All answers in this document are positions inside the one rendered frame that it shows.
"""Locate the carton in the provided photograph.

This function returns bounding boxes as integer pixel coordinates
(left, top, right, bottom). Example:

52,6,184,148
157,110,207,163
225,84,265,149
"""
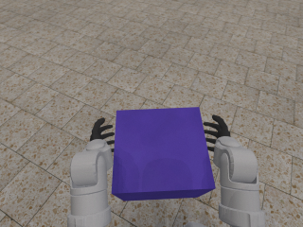
111,107,216,201

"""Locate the left robot forearm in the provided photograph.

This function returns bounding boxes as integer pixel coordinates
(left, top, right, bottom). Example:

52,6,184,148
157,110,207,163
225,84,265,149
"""
67,139,114,227

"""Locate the right robot forearm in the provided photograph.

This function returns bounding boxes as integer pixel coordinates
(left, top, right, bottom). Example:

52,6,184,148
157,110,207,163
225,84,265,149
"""
213,136,266,227

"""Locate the robot left hand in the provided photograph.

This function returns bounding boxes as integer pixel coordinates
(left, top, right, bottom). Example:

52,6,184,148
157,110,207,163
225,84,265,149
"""
89,117,115,152

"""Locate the robot right hand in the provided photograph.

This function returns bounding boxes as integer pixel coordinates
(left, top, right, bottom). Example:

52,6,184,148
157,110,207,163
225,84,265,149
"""
203,114,231,152

